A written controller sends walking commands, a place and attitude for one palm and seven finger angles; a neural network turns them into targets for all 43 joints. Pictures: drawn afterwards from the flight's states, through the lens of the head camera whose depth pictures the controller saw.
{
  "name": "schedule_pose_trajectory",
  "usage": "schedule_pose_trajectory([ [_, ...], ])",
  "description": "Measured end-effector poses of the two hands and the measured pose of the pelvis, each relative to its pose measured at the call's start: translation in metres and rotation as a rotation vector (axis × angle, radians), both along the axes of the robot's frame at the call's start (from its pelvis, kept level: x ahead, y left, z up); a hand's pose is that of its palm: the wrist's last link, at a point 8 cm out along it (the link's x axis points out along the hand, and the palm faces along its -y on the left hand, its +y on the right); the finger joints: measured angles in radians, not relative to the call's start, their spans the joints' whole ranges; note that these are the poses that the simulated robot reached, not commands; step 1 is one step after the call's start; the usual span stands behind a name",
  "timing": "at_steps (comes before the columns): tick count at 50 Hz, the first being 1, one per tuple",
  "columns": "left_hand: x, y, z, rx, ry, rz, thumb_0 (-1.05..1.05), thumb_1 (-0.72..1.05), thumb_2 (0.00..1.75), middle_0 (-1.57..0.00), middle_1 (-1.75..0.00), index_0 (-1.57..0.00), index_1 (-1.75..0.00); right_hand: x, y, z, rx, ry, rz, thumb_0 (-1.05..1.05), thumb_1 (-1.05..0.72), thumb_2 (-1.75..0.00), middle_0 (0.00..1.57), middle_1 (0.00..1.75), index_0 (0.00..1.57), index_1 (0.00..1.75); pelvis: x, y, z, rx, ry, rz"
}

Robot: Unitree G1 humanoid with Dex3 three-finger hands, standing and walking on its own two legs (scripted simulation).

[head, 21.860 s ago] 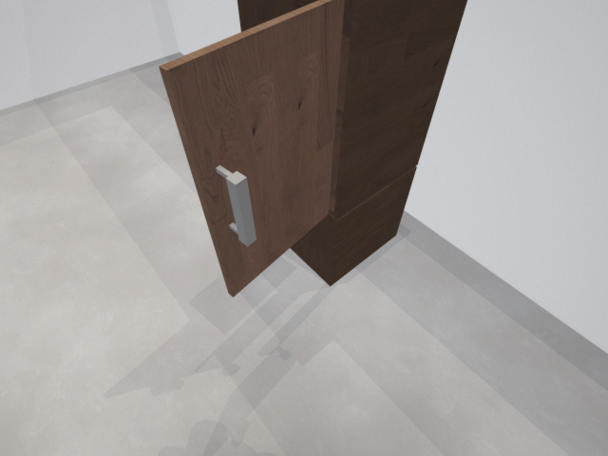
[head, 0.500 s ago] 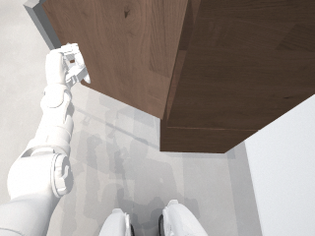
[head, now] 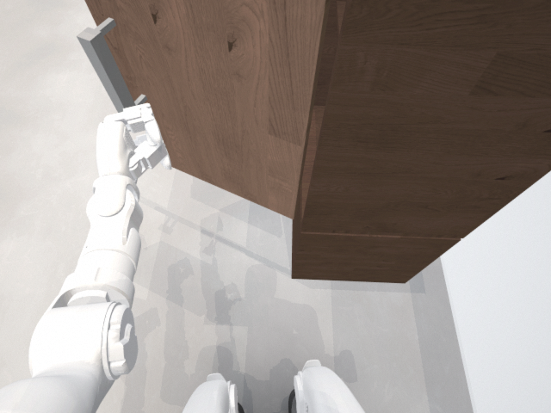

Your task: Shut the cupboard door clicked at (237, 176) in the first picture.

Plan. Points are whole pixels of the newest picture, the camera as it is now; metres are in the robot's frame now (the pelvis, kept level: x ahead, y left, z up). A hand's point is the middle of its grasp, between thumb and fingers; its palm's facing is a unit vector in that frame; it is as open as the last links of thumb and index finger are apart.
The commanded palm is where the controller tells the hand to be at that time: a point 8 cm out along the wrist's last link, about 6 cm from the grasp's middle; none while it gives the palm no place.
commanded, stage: draw the hand back to the body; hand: left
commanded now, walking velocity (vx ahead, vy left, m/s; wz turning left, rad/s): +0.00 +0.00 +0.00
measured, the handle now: (120, 73) +0.67 +0.22 +0.05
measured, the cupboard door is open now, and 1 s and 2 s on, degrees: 66 66 66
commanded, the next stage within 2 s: step back with the hand held close in 1.42 s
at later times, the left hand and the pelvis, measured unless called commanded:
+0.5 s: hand (61, 221) +0.34 +0.20 +0.14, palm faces +0.14 -0.97 -0.21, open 3.1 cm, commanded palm +0.29 +0.25 +0.17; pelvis +0.02 +0.01 +0.06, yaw +1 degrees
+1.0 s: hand out of the picture +0.22 +0.27 +0.23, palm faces +0.46 -0.79 -0.41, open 5.8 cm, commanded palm +0.17 +0.31 +0.25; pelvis +0.04 +0.01 +0.08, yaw +2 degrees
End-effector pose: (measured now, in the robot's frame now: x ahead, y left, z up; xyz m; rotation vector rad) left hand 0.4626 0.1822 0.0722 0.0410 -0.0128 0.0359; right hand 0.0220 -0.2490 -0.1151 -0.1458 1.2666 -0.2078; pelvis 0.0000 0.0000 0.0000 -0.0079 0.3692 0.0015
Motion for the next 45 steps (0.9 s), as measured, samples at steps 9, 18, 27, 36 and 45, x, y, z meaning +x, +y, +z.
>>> schedule_pose_trajectory([
  [9, -0.062, 0.034, 0.034, 0.010, -0.006, 0.024, 0.02, 0.90, 0.90, -1.30, -1.50, -1.30, -1.50, 0.025, 0.002, 0.032, 0.002, -0.094, 0.005, 0.01, -0.90, -0.89, 0.20, 0.30, 0.21, 0.30, 0.010, -0.002, 0.032, 0.001, -0.117, 0.003],
  [18, -0.112, 0.053, 0.062, -0.003, -0.038, -0.017, 0.02, 0.90, 0.90, -1.27, -1.48, -1.28, -1.47, 0.105, -0.004, 0.065, -0.050, -0.337, 0.078, 0.01, -0.90, -0.89, 0.20, 0.30, 0.20, 0.30, 0.015, 0.003, 0.046, 0.001, -0.207, 0.022],
  [27, -0.167, 0.072, 0.089, 0.186, 0.049, 0.158, 0.02, 0.89, 0.90, -1.11, -1.29, -1.11, -1.29, 0.181, 0.027, 0.107, -0.036, -0.523, 0.128, 0.01, -0.90, -0.89, 0.19, 0.30, 0.20, 0.30, 0.024, 0.007, 0.068, 0.012, -0.325, 0.024],
  [36, -0.214, 0.097, 0.128, 0.260, 0.005, 0.298, 0.02, 0.89, 0.90, -0.87, -1.04, -0.88, -1.03, 0.210, 0.060, 0.124, 0.033, -0.600, 0.229, 0.01, -0.90, -0.89, 0.20, 0.30, 0.20, 0.30, 0.033, 0.009, 0.080, 0.014, -0.399, 0.036],
  [45, -0.257, 0.116, 0.154, 0.346, -0.015, 0.395, 0.02, 0.89, 0.90, -0.63, -0.77, -0.63, -0.77, 0.200, 0.062, 0.113, 0.057, -0.554, 0.247, 0.01, -0.90, -0.89, 0.20, 0.30, 0.21, 0.30, 0.036, 0.008, 0.082, 0.015, -0.425, 0.037],
])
